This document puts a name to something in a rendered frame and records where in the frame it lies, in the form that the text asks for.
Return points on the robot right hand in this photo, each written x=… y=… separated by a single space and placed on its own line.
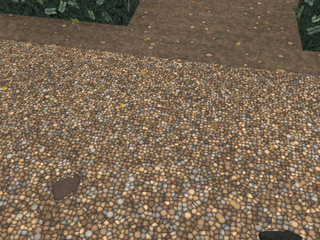
x=279 y=235

